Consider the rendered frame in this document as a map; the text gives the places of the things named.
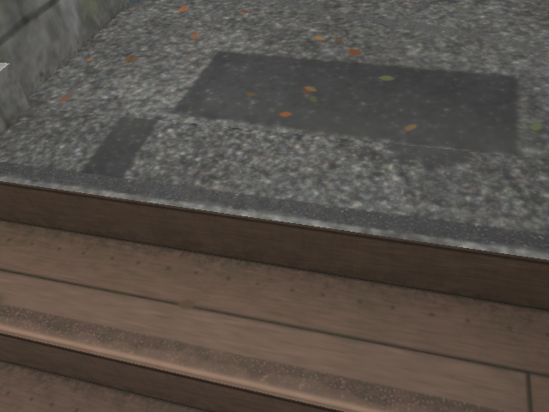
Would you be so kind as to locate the stairs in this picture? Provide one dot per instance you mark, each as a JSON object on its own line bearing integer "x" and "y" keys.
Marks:
{"x": 116, "y": 305}

